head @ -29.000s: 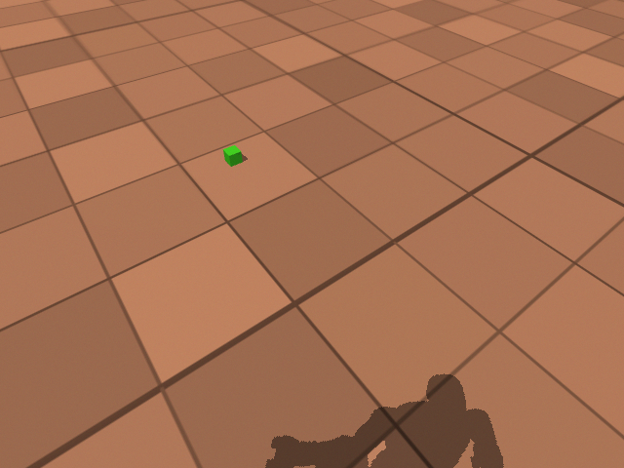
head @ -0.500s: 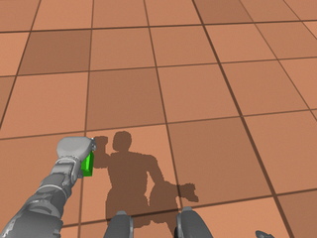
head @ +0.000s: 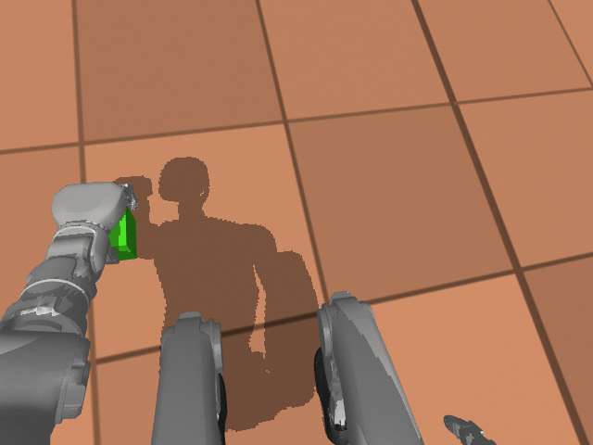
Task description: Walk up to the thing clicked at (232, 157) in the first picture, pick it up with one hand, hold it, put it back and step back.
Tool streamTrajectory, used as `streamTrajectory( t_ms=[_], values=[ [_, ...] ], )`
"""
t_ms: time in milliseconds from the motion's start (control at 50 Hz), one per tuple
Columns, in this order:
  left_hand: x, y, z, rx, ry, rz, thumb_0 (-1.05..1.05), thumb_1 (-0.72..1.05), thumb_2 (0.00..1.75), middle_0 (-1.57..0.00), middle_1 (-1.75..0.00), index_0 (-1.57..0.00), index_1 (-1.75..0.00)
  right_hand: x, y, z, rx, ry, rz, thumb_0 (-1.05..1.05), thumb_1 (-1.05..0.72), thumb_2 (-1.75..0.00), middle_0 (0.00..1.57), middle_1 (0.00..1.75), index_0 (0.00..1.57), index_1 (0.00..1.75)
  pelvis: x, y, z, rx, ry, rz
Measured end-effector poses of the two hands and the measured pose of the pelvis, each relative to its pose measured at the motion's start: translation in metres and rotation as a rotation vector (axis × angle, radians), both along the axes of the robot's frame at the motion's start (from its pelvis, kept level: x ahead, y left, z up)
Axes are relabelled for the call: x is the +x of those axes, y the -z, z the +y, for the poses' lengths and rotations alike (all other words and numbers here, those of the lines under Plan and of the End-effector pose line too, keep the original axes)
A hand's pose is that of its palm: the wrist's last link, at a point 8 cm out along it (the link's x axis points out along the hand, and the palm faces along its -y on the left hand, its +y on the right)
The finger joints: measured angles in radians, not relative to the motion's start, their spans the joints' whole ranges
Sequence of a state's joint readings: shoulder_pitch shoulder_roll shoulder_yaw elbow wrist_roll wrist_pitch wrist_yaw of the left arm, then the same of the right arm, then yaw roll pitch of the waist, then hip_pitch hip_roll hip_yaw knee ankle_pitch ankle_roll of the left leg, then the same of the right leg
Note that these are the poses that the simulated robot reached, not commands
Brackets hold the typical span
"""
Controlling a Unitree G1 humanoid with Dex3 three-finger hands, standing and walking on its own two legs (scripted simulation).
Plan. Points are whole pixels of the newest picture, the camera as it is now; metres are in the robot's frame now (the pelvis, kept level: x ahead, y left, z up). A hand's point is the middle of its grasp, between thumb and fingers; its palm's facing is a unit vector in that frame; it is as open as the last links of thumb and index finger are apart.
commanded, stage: crouch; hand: left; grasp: from above
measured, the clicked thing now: (107, 234) +0.44 +0.25 -0.19
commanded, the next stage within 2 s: lower in 0.98 s
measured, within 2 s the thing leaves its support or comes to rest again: neither
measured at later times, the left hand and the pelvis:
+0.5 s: hand (124, 232) +0.46 +0.24 -0.25, palm faces -0.47 -0.04 -0.88, open 9.7 cm; pelvis +0.00 -0.01 -0.08, yaw -1 degrees
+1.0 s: hand (131, 231) +0.48 +0.24 -0.30, palm faces -0.46 -0.03 -0.89, open 9.7 cm; pelvis -0.01 +0.00 -0.13, yaw -3 degrees
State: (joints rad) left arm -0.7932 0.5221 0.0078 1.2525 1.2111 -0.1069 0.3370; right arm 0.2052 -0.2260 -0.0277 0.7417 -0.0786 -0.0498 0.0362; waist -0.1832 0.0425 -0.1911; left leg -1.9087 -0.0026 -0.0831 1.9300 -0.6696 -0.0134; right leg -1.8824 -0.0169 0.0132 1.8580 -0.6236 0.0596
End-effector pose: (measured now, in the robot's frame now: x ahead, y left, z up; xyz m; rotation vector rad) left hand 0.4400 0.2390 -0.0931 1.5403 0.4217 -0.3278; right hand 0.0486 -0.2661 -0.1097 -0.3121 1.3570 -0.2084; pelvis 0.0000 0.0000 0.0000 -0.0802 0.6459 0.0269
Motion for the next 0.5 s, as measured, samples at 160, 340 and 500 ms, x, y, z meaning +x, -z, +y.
streamTrajectory(
  t_ms=[160,340,500],
  values=[
    [0.010,0.049,0.001,-0.007,-0.010,-0.010,-0.04,0.05,0.37,-0.79,-0.44,-0.79,-0.42,0.011,0.030,-0.009,-0.015,-0.060,0.009,0.01,-0.89,-0.90,0.21,0.30,0.21,0.29,-0.001,0.036,-0.002,-0.012,-0.004,0.020],
    [0.023,0.081,0.002,-0.004,-0.034,0.000,-0.04,0.04,0.38,-0.81,-0.43,-0.80,-0.41,0.004,0.051,-0.017,-0.021,-0.065,0.041,0.01,-0.90,-0.90,0.21,0.30,0.21,0.29,-0.002,0.062,-0.005,-0.015,0.005,0.022],
    [0.030,0.104,0.004,-0.011,-0.032,0.013,-0.04,0.04,0.38,-0.81,-0.43,-0.80,-0.41,-0.016,0.069,-0.018,-0.013,-0.050,0.089,0.01,-0.90,-0.90,0.21,0.30,0.20,0.29,-0.005,0.084,-0.006,-0.019,0.010,0.014]
  ],
)
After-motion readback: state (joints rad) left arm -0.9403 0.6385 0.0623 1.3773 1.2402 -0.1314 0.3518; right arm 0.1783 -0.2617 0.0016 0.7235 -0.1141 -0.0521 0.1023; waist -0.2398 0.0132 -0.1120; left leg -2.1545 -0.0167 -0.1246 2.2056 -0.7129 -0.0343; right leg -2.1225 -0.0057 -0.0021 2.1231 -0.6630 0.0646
